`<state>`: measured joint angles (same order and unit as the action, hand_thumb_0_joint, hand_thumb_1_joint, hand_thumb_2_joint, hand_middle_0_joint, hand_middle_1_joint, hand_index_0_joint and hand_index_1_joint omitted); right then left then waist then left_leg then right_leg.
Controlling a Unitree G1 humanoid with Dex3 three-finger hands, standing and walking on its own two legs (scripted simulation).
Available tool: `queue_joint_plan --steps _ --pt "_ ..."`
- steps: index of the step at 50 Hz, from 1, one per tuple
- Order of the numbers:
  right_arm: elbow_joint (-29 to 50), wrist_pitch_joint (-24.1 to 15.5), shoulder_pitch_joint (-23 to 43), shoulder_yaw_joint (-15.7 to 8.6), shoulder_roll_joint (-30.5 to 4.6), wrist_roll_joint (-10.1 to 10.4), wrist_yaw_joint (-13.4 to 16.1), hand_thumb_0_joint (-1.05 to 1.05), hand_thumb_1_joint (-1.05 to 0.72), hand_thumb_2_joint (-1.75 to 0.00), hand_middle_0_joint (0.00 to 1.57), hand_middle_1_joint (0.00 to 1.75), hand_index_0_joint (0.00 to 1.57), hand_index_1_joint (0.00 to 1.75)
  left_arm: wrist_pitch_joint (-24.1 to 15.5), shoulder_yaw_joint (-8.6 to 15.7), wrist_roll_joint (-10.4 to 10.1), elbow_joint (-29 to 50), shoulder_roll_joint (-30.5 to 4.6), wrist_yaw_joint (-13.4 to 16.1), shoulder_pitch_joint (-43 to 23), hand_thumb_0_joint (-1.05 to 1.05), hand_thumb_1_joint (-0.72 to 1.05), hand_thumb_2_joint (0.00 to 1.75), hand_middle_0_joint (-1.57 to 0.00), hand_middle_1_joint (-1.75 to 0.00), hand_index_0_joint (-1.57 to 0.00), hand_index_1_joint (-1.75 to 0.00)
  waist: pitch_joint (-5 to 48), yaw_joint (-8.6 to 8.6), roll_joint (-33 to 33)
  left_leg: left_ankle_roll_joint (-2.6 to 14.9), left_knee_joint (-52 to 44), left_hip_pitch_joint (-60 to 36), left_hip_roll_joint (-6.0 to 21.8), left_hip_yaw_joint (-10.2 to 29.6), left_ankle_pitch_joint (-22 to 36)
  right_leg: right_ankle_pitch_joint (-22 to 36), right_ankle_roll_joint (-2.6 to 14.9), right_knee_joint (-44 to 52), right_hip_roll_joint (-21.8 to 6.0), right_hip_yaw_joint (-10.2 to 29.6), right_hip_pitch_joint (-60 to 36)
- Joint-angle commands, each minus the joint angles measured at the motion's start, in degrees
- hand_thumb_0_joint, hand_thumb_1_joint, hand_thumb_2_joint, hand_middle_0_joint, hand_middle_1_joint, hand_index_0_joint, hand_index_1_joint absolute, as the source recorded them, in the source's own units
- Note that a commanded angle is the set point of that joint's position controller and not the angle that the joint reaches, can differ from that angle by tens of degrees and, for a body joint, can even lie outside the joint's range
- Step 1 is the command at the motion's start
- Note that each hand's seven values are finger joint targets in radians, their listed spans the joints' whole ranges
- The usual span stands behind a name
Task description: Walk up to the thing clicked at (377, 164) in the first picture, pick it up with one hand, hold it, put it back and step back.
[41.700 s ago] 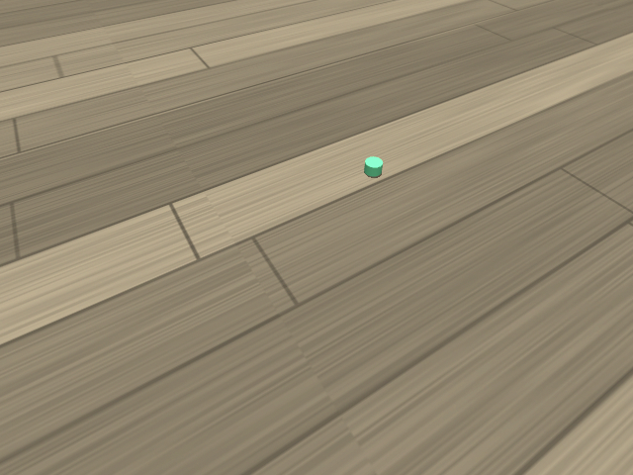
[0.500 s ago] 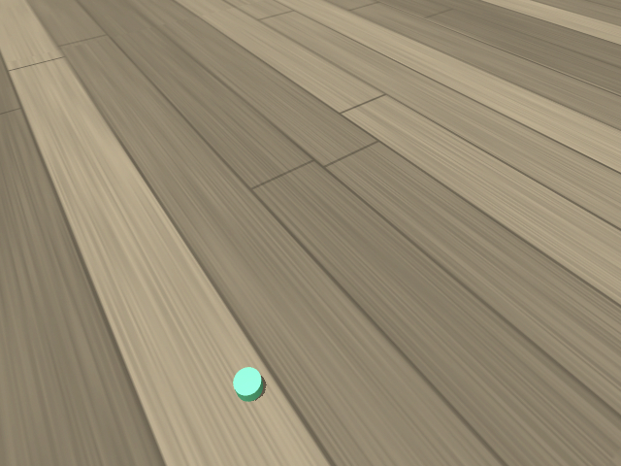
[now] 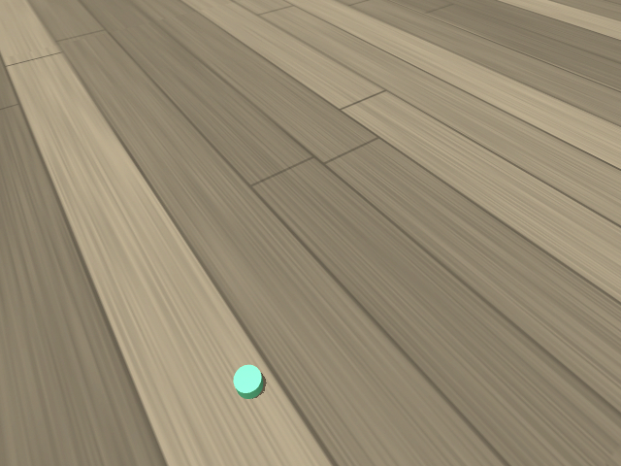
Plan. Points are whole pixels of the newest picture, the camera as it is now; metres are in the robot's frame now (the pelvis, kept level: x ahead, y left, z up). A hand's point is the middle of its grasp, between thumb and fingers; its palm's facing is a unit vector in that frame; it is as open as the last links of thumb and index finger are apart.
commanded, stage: rise first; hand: left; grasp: from above
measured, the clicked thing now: (248, 381) +0.49 +0.22 -0.76
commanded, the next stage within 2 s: none
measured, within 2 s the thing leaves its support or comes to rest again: neither
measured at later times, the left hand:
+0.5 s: hand out of the picture +0.15 +0.25 -0.18, palm faces -0.08 -0.92 -0.39, open 11.9 cm
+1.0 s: hand out of the picture +0.13 +0.26 -0.23, palm faces -0.19 -0.87 -0.46, open 13.7 cm
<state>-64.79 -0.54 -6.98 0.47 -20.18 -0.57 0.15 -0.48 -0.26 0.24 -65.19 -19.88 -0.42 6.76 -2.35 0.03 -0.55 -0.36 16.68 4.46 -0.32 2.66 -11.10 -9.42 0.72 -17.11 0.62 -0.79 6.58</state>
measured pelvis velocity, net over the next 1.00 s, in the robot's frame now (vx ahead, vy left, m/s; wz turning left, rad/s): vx -0.01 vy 0.03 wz -0.03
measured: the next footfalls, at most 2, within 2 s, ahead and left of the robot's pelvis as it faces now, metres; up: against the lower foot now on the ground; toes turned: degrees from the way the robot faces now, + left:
none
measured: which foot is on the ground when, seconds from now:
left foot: down 0.00-1.00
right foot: down 0.00-1.00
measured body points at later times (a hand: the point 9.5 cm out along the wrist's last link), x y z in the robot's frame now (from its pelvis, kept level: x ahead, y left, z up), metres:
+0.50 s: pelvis -0.01 +0.01 -0.04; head +0.05 +0.01 +0.41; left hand +0.16 +0.30 -0.15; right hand +0.10 -0.26 -0.15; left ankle -0.02 +0.12 -0.75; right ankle +0.00 -0.11 -0.75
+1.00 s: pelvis -0.01 +0.03 -0.10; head +0.09 +0.04 +0.34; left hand +0.14 +0.31 -0.20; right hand +0.16 -0.23 -0.18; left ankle -0.02 +0.12 -0.75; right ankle +0.00 -0.11 -0.75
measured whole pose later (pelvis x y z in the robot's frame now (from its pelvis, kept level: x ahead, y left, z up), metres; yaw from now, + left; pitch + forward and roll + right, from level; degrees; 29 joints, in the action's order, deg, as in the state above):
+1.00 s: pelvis -0.01 +0.03 -0.10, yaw -1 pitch +19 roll -3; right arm -29.5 -7.9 -11.9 -0.8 -13.3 0.6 2.1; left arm 16.5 4.1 13.7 -21.3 -17.1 2.3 16.9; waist 8.2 2.0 -0.8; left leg 1.4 66.6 51.9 -0.8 2.0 -33.3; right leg -28.9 -0.9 -62.8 0.9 -0.8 52.6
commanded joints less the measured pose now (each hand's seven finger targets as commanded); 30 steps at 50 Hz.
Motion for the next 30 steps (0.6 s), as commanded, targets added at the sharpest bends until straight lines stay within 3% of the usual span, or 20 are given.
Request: queue_joint_plan --steps 1,3,4,5,6,7,8,10,11,12,13,15,16,17,20,24,26,30 --pt "3.1 -1.4 2.0 -2.1 -12.2 0.2 0.6 0.0 -0.9 -0.9 0.2 0.3 0.2 0.3 -1.5 2.6 0.0 3.2 -12.7 1.0 -2.3 0.0 0.9 0.9 -0.2 -0.3 -0.2 -0.3 4.2 -0.24 0.2 1.55 -2.2 0.9 7.4 5.0 10.2 8.3 0.81 1.4 -8.1 5.9 -3.1" --pt "3.3 -1.4 1.8 -2.2 -12.2 0.2 0.7 0.0 -0.9 -0.9 0.2 0.3 0.2 0.3 -1.6 2.5 0.1 3.3 -12.4 1.0 -2.4 0.0 0.9 0.9 -0.2 -0.3 -0.2 -0.3 5.4 -0.17 0.8 1.55 -1.5 0.2 7.5 4.7 12.8 11.0 0.81 0.9 -8.2 5.6 -3.9" --pt "3.2 -1.4 1.9 -2.1 -11.9 0.3 0.8 0.0 -0.91 -0.91 0.2 0.3 0.2 0.3 -1.6 2.4 0.1 3.2 -12.5 1.0 -2.0 0.0 0.82 0.93 -0.18 -0.38 -0.18 -0.38 4.6 -0.29 1.2 1.3 -1.6 0.1 7.4 4.9 13.5 11.9 0.88 1.0 -8.1 5.7 -3.5" --pt "18.5 -4.3 1.4 0.0 -2.5 4.1 1.9 0.0 -0.98 -0.92 0.2 0.3 0.2 0.3 -6.7 2.7 -3.0 23.3 -2.8 1.8 -22.1 0.0 0.74 0.89 -0.25 -0.46 -0.23 -0.46 0.9 6.56 -1.4 1.12 3.1 8.0 -1.0 -3.8 2.8 5.6 -0.15 -2.2 -1.5 1.0 10.4" --pt "15.1 -4.3 -1.6 0.0 -3.8 4.1 2.3 0.0 -0.92 -0.9 0.2 0.3 0.2 0.3 -6.0 3.0 -2.9 18.7 -4.6 1.9 -25.8 0.0 0.66 0.9 -0.27 -0.51 -0.23 -0.54 3.0 4.92 1.0 1.43 4.1 8.4 -1.2 -3.5 2.1 3.8 -0.53 -2.8 -1.5 0.4 7.5" --pt "14.3 -3.7 -3.0 -0.7 -5.5 3.9 2.7 0.0 -0.92 -0.91 0.2 0.3 0.2 0.3 -3.6 6.7 -1.7 8.8 -10.3 2.2 -17.4 0.0 0.58 0.93 -0.25 -0.55 -0.2 -0.6 1.7 3.97 4.7 1.71 5.5 11.1 -1.5 -3.2 0.5 1.0 -0.29 -3.5 -1.0 -0.4 8.8" --pt "15.9 -3.1 -3.4 -1.7 -5.9 3.7 2.6 0.0 -0.91 -0.9 0.2 0.3 0.2 0.3 -2.5 7.8 -1.0 5.5 -10.8 1.3 -12.1 0.0 0.5 0.89 -0.21 -0.63 -0.19 -0.68 1.7 1.98 3.9 1.55 7.7 12.6 -1.1 -3.6 0.8 0.4 -0.16 -5.1 -0.9 -0.5 9.4" --pt "18.3 -3.6 -4.8 -3.2 -5.7 3.0 3.2 0.0 -0.91 -0.9 0.2 0.3 0.2 0.3 -2.9 9.3 1.2 9.9 -14.5 0.3 -18.4 0.0 0.35 0.88 -0.17 -0.79 -0.18 -0.81 10.6 1.67 3.5 1.71 11.3 13.4 -1.2 -3.4 3.3 3.8 -0.33 -9.2 -1.3 0.3 8.9" --pt "20.1 -3.9 -5.5 -3.9 -5.6 2.6 3.0 0.0 -0.93 -0.91 0.2 0.3 0.2 0.3 -2.5 10.3 2.5 9.9 -14.6 -0.3 -16.5 0.0 0.27 0.86 -0.16 -0.87 -0.19 -0.86 14.4 1.64 2.4 1.61 13.2 13.9 -1.5 -3.1 5.6 6.8 -0.26 -11.7 -1.4 0.4 8.6" --pt "20.3 -3.9 -7.3 -4.4 -5.6 2.1 2.7 0.0 -0.95 -0.91 0.2 0.3 0.2 0.3 -1.5 10.9 4.3 5.7 -13.8 -0.9 -10.9 0.0 0.19 0.84 -0.16 -0.95 -0.19 -0.91 15.0 1.07 2.5 1.44 15.5 16.4 -1.7 -2.8 6.6 8.0 -0.12 -14.0 -1.3 0.4 9.4" --pt "21.7 -3.9 -7.5 -5.0 -5.3 1.7 2.3 0.0 -0.96 -0.91 0.2 0.3 0.2 0.3 -0.6 12.0 5.8 4.7 -13.4 -1.1 -6.0 0.0 0.11 0.88 -0.13 -0.98 -0.16 -0.95 16.5 -0.82 0.9 1.22 17.2 18.5 -2.1 -2.9 7.6 8.4 0.25 -15.7 -1.3 0.5 9.2" --pt "25.2 -3.8 -7.5 -5.6 -4.7 1.8 2.0 0.0 -0.93 -0.9 0.2 0.3 0.2 0.3 1.2 13.0 6.6 10.9 -12.6 -0.4 -2.9 0.0 -0.04 0.89 -0.09 -1.03 -0.13 -0.99 21.4 -2.72 -2.5 0.53 17.0 17.1 -2.4 -3.1 10.0 9.8 0.74 -16.3 -1.0 0.8 6.6" --pt "26.7 -3.8 -7.0 -5.5 -4.4 2.0 2.0 0.0 -0.94 -0.91 0.2 0.3 0.2 0.3 2.4 13.0 6.7 15.8 -12.6 0.4 -4.7 0.0 -0.11 0.88 -0.11 -1.04 -0.15 -1.0 21.2 -2.69 -4.3 0.26 16.4 16.7 -2.3 -3.1 10.4 9.2 0.84 -16.0 -0.8 0.7 7.2" --pt "28.1 -3.8 -5.9 -5.1 -4.3 2.3 1.9 0.0 -0.93 -0.9 0.2 0.3 0.2 0.3 4.5 11.2 7.0 15.2 -10.3 0.7 -3.1 0.0 -0.18 0.87 -0.11 -1.05 -0.15 -1.0 18.0 -2.05 -4.5 -0.05 16.1 17.4 -2.0 -2.7 9.7 7.5 0.94 -15.5 -0.4 0.2 9.2" --pt "31.5 -4.0 -3.8 -4.9 -4.0 2.7 1.8 0.0 -0.93 -0.91 0.2 0.3 0.2 0.3 9.3 9.6 7.9 16.5 -8.6 1.6 -5.6 0.0 -0.4 0.9 -0.15 -1.01 -0.16 -0.99 12.7 0.13 0.8 0.46 18.7 22.2 -1.1 -2.1 4.1 1.8 0.63 -16.7 0.2 -0.4 15.3" --pt "33.5 -5.5 -5.3 -4.9 -3.3 2.3 1.6 0.0 -0.89 -0.9 0.2 0.3 0.2 0.3 11.1 9.2 7.5 23.3 -7.0 2.4 -6.3 0.0 -0.45 0.89 -0.15 -1.0 -0.16 -0.99 13.7 0.84 2.0 0.86 23.4 26.9 -0.7 -1.9 -1.0 -3.6 0.36 -21.4 0.5 -0.8 21.1" --pt "34.5 -6.4 -6.0 -5.3 -3.2 2.2 1.6 0.0 -0.89 -0.89 0.2 0.3 0.2 0.3 10.6 10.5 8.5 27.3 -8.4 2.6 -5.3 0.0 -0.46 0.89 -0.14 -1.01 -0.15 -1.0 16.6 0.64 0.7 0.78 26.2 27.8 -0.5 -1.7 0.2 -2.5 0.4 -24.8 0.4 -0.8 22.7" --pt "36.5 -7.8 -6.6 -5.5 -3.0 1.9 1.9 0.0 -0.91 -0.9 0.2 0.3 0.2 0.3 9.7 10.7 10.1 36.3 -8.9 2.5 -1.3 0.0 -0.51 0.91 -0.15 -1.02 -0.15 -1.02 21.4 1.02 -2.9 0.08 30.8 27.9 0.1 -1.3 5.8 1.2 0.86 -31.0 0.2 -0.5 26.3"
